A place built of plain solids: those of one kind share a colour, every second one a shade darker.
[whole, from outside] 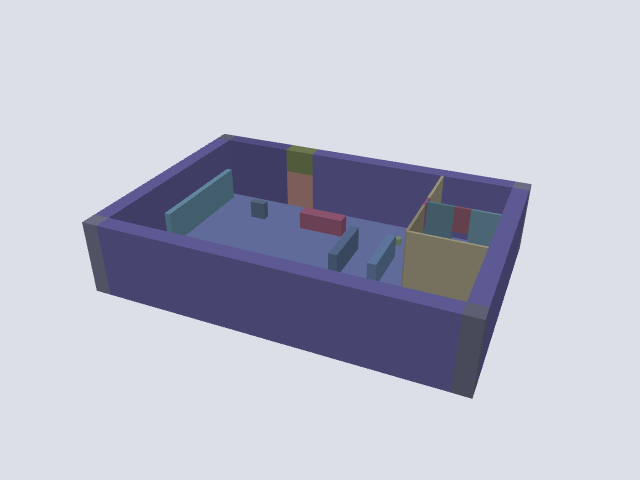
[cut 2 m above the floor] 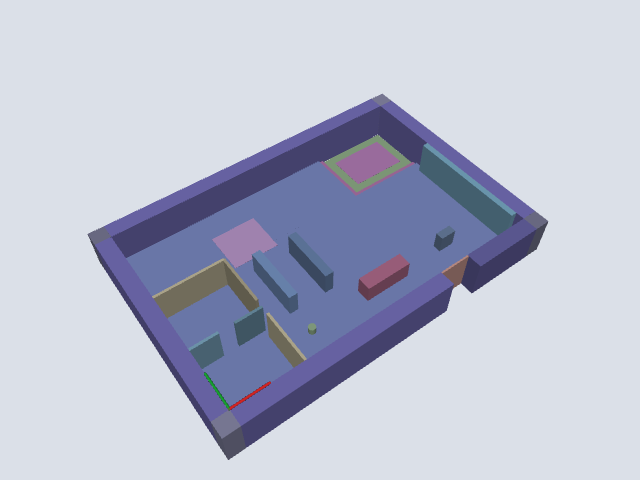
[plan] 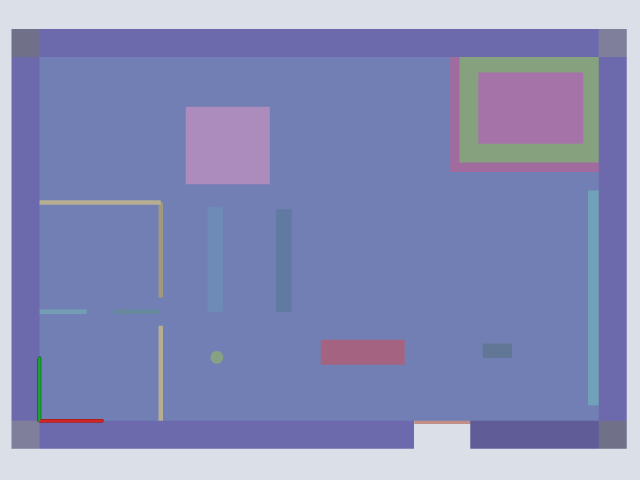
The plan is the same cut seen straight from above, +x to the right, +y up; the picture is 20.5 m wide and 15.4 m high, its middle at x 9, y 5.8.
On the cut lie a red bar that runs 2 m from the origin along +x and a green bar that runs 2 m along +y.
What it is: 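A small branch library with a story corner two steps down, one wing of it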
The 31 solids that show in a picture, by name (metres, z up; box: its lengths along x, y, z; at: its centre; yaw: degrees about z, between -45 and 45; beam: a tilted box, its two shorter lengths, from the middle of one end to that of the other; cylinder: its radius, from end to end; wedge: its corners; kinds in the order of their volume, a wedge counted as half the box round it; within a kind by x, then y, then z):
{
 "wall_1": {"box": [0.9, 11.67, 4.1], "at": [-0.45, 5.84, 1.75]},
 "wall_2": {"box": [12.02, 0.9, 4.1], "at": [6.01, -0.45, 1.75]},
 "wall_3": {"box": [17.95, 0.9, 4.1], "at": [8.97, 12.12, 1.75]},
 "wall_4": {"box": [4.13, 0.9, 4.1], "at": [15.88, -0.45, 1.75]},
 "wall_5": {"box": [0.9, 11.67, 4.1], "at": [18.39, 5.84, 1.75]},
 "floor_main_1": {"box": [13.18, 3.69, 0.3], "at": [6.59, 9.83, -0.15]},
 "floor_main_2": {"box": [17.95, 7.99, 0.3], "at": [8.97, 3.99, -0.15]},
 "wall_corner_1": {"box": [0.9, 0.9, 4.1], "at": [-0.45, -0.45, 1.75]},
 "wall_corner_2": {"box": [0.9, 0.9, 4.1], "at": [-0.45, 12.12, 1.75]},
 "wall_corner_3": {"box": [0.9, 0.9, 4.1], "at": [18.39, -0.45, 1.75]},
 "wall_corner_4": {"box": [0.9, 0.9, 4.1], "at": [18.39, 12.12, 1.75]},
 "floor_story_1": {"box": [4.77, 3.69, 0.5], "at": [15.56, 9.83, -0.55]},
 "work_1": {"box": [3.89, 0.15, 4.1], "at": [1.95, 7.0, 1.75]},
 "work_2": {"box": [0.15, 3.05, 4.1], "at": [3.89, 1.53, 1.75]},
 "work_3": {"box": [0.15, 3.05, 4.1], "at": [3.89, 5.48, 1.75]},
 "wall_shelf_1": {"box": [0.35, 6.89, 2.0], "at": [17.77, 3.94, 1.0]},
 "isl_1": {"box": [0.5, 3.37, 1.4], "at": [5.64, 5.18, 0.7]},
 "isl_2": {"box": [0.5, 3.28, 1.4], "at": [7.84, 5.14, 0.7]},
 "wall_head_1": {"box": [1.8, 0.9, 1.45], "at": [12.92, -0.45, 3.07]},
 "desk_counter_1": {"box": [2.7, 0.8, 1.05], "at": [10.37, 2.2, 0.53]},
 "wc_1": {"box": [1.52, 0.15, 4.1], "at": [0.76, 3.5, 1.75]},
 "wc_2": {"box": [1.52, 0.15, 4.1], "at": [3.13, 3.5, 1.75]},
 "step_story_1": {"box": [0.3, 3.39, 0.65], "at": [13.32, 9.98, -0.47]},
 "step_story_2": {"box": [4.77, 0.3, 0.65], "at": [15.56, 8.13, -0.47]},
 "wall_leaf_1": {"box": [1.8, 0.1, 2.65], "at": [12.92, -0.05, 1.02]},
 "zclut_trolley_1": {"box": [0.95, 0.47, 1.1], "at": [14.69, 2.25, 0.5]},
 "low_story_rug_1": {"box": [3.37, 2.29, 0.06], "at": [15.76, 10.03, -0.32]},
 "low_kid_rug_1": {"box": [2.7, 2.49, 0.06], "at": [6.04, 8.83, -0.02]},
 "work_head_1": {"box": [0.15, 0.9, 1.45], "at": [3.89, 3.5, 3.07]},
 "wc_head_1": {"box": [0.85, 0.15, 1.45], "at": [1.95, 3.5, 3.07]},
 "zclut_stool_1": {"cylinder": 0.2, "from": [5.69, 2.04, -0.05], "to": [5.69, 2.04, 0.39]}
}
